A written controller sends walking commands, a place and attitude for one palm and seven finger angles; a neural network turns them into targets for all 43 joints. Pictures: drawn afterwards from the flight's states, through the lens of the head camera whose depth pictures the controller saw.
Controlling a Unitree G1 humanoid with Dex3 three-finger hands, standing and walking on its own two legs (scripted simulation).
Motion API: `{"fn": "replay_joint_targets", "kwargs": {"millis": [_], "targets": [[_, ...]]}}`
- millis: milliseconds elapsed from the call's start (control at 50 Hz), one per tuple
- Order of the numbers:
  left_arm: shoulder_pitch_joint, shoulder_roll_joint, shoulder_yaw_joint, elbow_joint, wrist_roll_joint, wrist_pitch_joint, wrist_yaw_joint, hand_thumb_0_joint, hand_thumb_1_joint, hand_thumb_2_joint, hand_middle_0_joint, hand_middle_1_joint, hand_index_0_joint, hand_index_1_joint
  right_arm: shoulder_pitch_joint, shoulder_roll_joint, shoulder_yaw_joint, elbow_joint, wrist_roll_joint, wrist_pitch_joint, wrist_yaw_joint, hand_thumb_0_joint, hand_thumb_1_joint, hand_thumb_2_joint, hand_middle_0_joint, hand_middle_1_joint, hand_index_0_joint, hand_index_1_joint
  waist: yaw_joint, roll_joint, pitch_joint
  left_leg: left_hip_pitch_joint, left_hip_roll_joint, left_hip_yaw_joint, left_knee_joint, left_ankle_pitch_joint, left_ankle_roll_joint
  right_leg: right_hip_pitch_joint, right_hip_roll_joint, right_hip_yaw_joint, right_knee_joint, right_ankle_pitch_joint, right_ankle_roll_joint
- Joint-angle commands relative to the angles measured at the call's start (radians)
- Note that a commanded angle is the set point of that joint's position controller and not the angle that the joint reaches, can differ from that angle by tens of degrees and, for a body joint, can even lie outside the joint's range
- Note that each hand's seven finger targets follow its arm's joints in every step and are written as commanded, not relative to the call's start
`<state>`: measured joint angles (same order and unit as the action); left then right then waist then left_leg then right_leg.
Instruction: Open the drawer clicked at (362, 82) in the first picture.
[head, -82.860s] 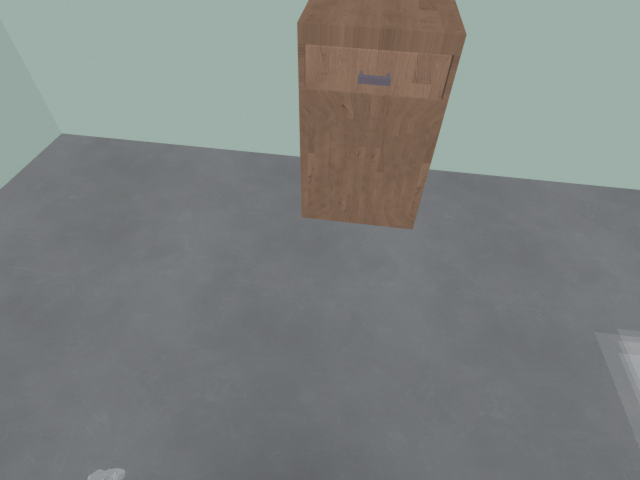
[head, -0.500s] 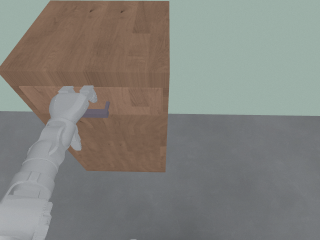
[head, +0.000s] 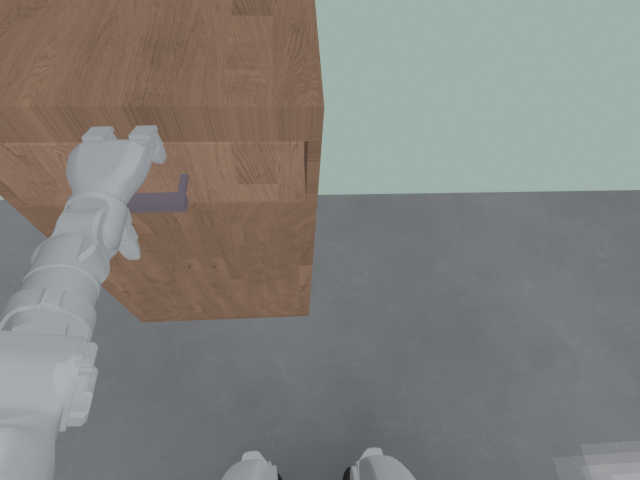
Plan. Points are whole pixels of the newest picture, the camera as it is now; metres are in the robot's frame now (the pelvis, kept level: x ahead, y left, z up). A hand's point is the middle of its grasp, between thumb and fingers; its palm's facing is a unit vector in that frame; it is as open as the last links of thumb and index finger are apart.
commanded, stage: move the hooked fingers above the handle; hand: left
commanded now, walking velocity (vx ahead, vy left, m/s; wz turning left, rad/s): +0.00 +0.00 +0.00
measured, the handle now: (152, 191) +0.53 +0.23 -0.03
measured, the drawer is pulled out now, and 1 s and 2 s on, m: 0.00 0.00 0.00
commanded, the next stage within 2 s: none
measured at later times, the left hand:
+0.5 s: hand (129, 193) +0.48 +0.24 +0.02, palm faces -0.04 -0.01 -1.00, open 13.6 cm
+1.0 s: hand (129, 193) +0.48 +0.24 +0.03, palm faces -0.04 -0.01 -1.00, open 13.6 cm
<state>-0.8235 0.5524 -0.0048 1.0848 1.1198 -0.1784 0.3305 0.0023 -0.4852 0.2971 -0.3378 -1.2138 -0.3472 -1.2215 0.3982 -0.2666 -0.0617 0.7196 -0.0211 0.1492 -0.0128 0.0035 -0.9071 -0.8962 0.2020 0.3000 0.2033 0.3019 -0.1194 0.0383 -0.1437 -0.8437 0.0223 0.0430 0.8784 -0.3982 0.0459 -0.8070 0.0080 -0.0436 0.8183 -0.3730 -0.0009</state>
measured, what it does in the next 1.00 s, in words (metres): shifts its weight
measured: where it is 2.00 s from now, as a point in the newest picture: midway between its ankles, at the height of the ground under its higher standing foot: outside the picture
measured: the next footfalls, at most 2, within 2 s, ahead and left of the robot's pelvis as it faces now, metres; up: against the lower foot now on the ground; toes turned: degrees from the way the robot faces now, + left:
none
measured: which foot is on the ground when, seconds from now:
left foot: down 0.00-1.00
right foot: down 0.00-1.00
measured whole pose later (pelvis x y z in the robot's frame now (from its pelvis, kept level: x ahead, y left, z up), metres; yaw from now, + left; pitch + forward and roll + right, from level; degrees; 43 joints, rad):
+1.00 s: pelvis -0.05 +0.00 -0.03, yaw +0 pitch +23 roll -3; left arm -1.05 0.66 -0.04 1.22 1.12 -0.14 0.27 0.00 -0.49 0.30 -0.32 -1.20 -0.36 -1.22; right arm 0.40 -0.27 0.01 0.67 0.00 0.07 -0.06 0.00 -0.91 -0.90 0.20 0.30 0.21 0.30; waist -0.20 0.04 -0.12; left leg -1.06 0.03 0.02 1.01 -0.36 0.05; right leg -1.01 0.01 -0.07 0.94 -0.34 -0.01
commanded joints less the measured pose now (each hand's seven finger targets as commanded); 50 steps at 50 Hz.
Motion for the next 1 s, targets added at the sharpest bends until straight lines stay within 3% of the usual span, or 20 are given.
{"fn": "replay_joint_targets", "kwargs": {"millis": [0,60,140,200,240,280,300,340,400,440,460,520,640,680,740,780,860,920,960,980], "targets": [[-0.522,0.280,0.060,-0.102,-0.009,0.076,0.041,0.000,-0.500,0.300,-0.300,-1.200,-0.300,-1.200,0.136,-0.182,-0.049,-0.053,-0.003,-0.010,-0.016,0.000,-0.900,-0.900,0.200,0.300,0.200,0.300,-0.050,0.051,-0.369,0.310,-0.032,-0.061,-0.082,0.328,-0.002,0.078,0.055,0.008,-0.091,0.208,-0.037],[-0.559,0.342,0.087,-0.090,-0.001,0.093,0.041,0.000,-0.500,0.300,-0.300,-1.200,-0.300,-1.200,0.135,-0.189,-0.041,-0.053,0.000,-0.011,-0.019,0.000,-0.900,-0.900,0.200,0.300,0.200,0.300,-0.045,0.074,-0.392,0.306,-0.033,-0.064,-0.086,0.295,-0.001,0.075,0.053,0.009,-0.089,0.180,-0.037],[-0.568,0.321,0.056,-0.051,-0.011,0.102,0.019,0.000,-0.500,0.300,-0.300,-1.200,-0.300,-1.200,0.130,-0.184,-0.029,-0.070,0.005,-0.014,-0.027,0.000,-0.900,-0.900,0.200,0.300,0.200,0.300,-0.059,0.060,-0.361,0.277,-0.037,-0.062,-0.090,0.228,0.003,0.067,0.052,0.010,-0.098,0.138,-0.034],[-0.578,0.353,0.066,-0.042,-0.008,0.093,0.006,0.000,-0.500,0.300,-0.300,-1.200,-0.300,-1.200,0.124,-0.188,-0.022,-0.083,0.008,-0.021,-0.036,0.000,-0.900,-0.900,0.200,0.300,0.200,0.300,-0.061,0.044,-0.340,0.243,-0.037,-0.065,-0.091,0.166,0.007,0.051,0.049,0.011,-0.095,0.096,-0.032],[-0.601,0.327,0.039,-0.045,-0.007,0.083,0.000,0.000,-0.500,0.300,-0.300,-1.200,-0.300,-1.200,0.126,-0.184,-0.020,-0.093,0.009,-0.032,-0.041,0.000,-0.900,-0.900,0.200,0.300,0.200,0.300,-0.075,0.052,-0.335,0.237,-0.038,-0.066,-0.084,0.144,0.010,0.028,0.049,0.011,-0.091,0.083,-0.030],[-0.595,0.361,0.059,-0.021,-0.003,0.081,-0.002,0.000,-0.500,0.300,-0.300,-1.200,-0.300,-1.200,0.125,-0.190,-0.015,-0.096,0.010,-0.040,-0.046,0.000,-0.900,-0.900,0.200,0.300,0.200,0.300,-0.075,0.035,-0.324,0.203,-0.037,-0.070,-0.077,0.097,0.012,0.008,0.047,0.011,-0.080,0.053,-0.029],[-0.612,0.345,0.038,-0.022,-0.006,0.080,-0.004,0.000,-0.500,0.300,-0.300,-1.200,-0.300,-1.200,0.125,-0.188,-0.013,-0.103,0.011,-0.045,-0.048,0.000,-0.900,-0.900,0.200,0.300,0.200,0.300,-0.083,0.046,-0.318,0.189,-0.040,-0.066,-0.075,0.074,0.013,0.002,0.046,0.015,-0.082,0.039,-0.028],[-0.647,0.373,0.050,-0.039,0.000,0.070,-0.004,0.000,-0.500,0.300,-0.300,-1.200,-0.300,-1.200,0.135,-0.191,-0.012,-0.103,0.010,-0.053,-0.053,0.000,-0.900,-0.900,0.200,0.300,0.200,0.300,-0.087,0.060,-0.367,0.196,-0.039,-0.073,-0.062,0.085,0.013,-0.006,0.045,0.014,-0.063,0.045,-0.028],[-0.657,0.344,0.027,-0.016,0.000,0.080,0.000,0.000,-0.500,0.300,-0.300,-1.200,-0.300,-1.200,0.138,-0.192,-0.012,-0.103,0.009,-0.060,-0.054,0.000,-0.900,-0.900,0.200,0.300,0.200,0.300,-0.103,0.053,-0.351,0.182,-0.036,-0.078,-0.052,0.052,0.012,-0.047,0.044,0.010,-0.056,0.023,-0.025],[-0.682,0.357,0.034,-0.033,0.000,0.081,0.006,0.000,-0.500,0.300,-0.300,-1.200,-0.300,-1.200,0.150,-0.195,-0.010,-0.098,0.008,-0.064,-0.054,0.000,-0.900,-0.900,0.200,0.300,0.200,0.300,-0.100,0.078,-0.389,0.201,-0.035,-0.086,-0.048,0.069,0.010,-0.050,0.044,0.008,-0.047,0.033,-0.027],[-0.673,0.335,0.017,-0.011,0.000,0.092,0.006,0.000,-0.500,0.300,-0.300,-1.200,-0.300,-1.200,0.148,-0.193,-0.011,-0.098,0.008,-0.065,-0.052,0.000,-0.900,-0.900,0.200,0.300,0.200,0.300,-0.102,0.088,-0.374,0.197,-0.036,-0.084,-0.047,0.056,0.009,-0.062,0.045,0.008,-0.052,0.024,-0.028],[-0.691,0.385,0.043,0.001,-0.007,0.108,0.001,0.000,-0.500,0.300,-0.300,-1.200,-0.300,-1.200,0.149,-0.200,-0.003,-0.092,0.010,-0.066,-0.057,0.000,-0.900,-0.900,0.200,0.300,0.200,0.300,-0.107,0.058,-0.371,0.154,-0.037,-0.077,-0.041,0.031,0.014,-0.045,0.043,0.013,-0.052,0.011,-0.025],[-0.721,0.378,0.015,0.010,-0.006,0.121,-0.019,0.000,-0.500,0.300,-0.300,-1.200,-0.300,-1.200,0.158,-0.199,0.005,-0.092,0.015,-0.074,-0.065,0.000,-0.900,-0.900,0.200,0.300,0.200,0.300,-0.122,0.069,-0.365,0.145,-0.035,-0.081,-0.045,-0.001,0.014,-0.059,0.042,0.011,-0.051,-0.005,-0.022],[-0.733,0.358,0.001,-0.008,-0.008,0.114,-0.027,0.000,-0.500,0.300,-0.300,-1.200,-0.300,-1.200,0.159,-0.195,0.004,-0.094,0.014,-0.079,-0.065,0.000,-0.900,-0.900,0.200,0.300,0.200,0.300,-0.119,0.100,-0.371,0.158,-0.035,-0.083,-0.045,-0.009,0.012,-0.072,0.043,0.010,-0.048,-0.011,-0.025],[-0.712,0.375,0.014,0.015,-0.020,0.105,-0.038,0.000,-0.500,0.300,-0.300,-1.200,-0.300,-1.200,0.157,-0.196,0.010,-0.097,0.016,-0.083,-0.069,0.000,-0.900,-0.900,0.200,0.300,0.200,0.300,-0.124,0.049,-0.345,0.114,-0.035,-0.079,-0.041,-0.037,0.019,-0.057,0.043,0.015,-0.056,-0.028,-0.020],[-0.715,0.372,0.003,0.008,-0.015,0.097,-0.045,0.000,-0.500,0.300,-0.300,-1.200,-0.300,-1.200,0.156,-0.196,0.011,-0.099,0.018,-0.087,-0.072,0.000,-0.900,-0.900,0.200,0.300,0.200,0.300,-0.122,0.075,-0.340,0.105,-0.037,-0.079,-0.043,-0.064,0.017,-0.071,0.042,0.016,-0.051,-0.045,-0.023],[-0.708,0.391,0.019,0.004,-0.011,0.081,-0.044,0.000,-0.500,0.300,-0.300,-1.200,-0.300,-1.200,0.163,-0.197,0.012,-0.099,0.016,-0.092,-0.073,0.000,-0.900,-0.900,0.200,0.300,0.200,0.300,-0.118,0.067,-0.362,0.107,-0.034,-0.089,-0.033,-0.060,0.017,-0.081,0.042,0.013,-0.038,-0.043,-0.023],[-0.723,0.401,0.039,-0.026,-0.011,0.072,-0.034,0.000,-0.500,0.300,-0.300,-1.200,-0.300,-1.200,0.165,-0.199,0.007,-0.093,0.010,-0.094,-0.070,0.000,-0.900,-0.900,0.200,0.300,0.200,0.300,-0.112,0.100,-0.390,0.140,-0.031,-0.095,-0.027,-0.025,0.013,-0.092,0.043,0.010,-0.029,-0.024,-0.027],[-0.721,0.389,0.034,-0.031,-0.007,0.074,-0.026,0.000,-0.500,0.300,-0.300,-1.200,-0.300,-1.200,0.171,-0.197,0.005,-0.090,0.008,-0.094,-0.067,0.000,-0.900,-0.900,0.200,0.300,0.200,0.300,-0.109,0.106,-0.403,0.156,-0.028,-0.102,-0.027,-0.013,0.010,-0.097,0.044,0.005,-0.025,-0.017,-0.027],[-0.714,0.349,0.008,-0.018,-0.010,0.082,-0.024,0.000,-0.500,0.300,-0.300,-1.200,-0.300,-1.200,0.169,-0.194,0.003,-0.091,0.009,-0.093,-0.064,0.000,-0.900,-0.900,0.200,0.300,0.200,0.300,-0.116,0.104,-0.383,0.160,-0.029,-0.103,-0.029,-0.019,0.009,-0.113,0.046,0.004,-0.030,-0.022,-0.027]]}}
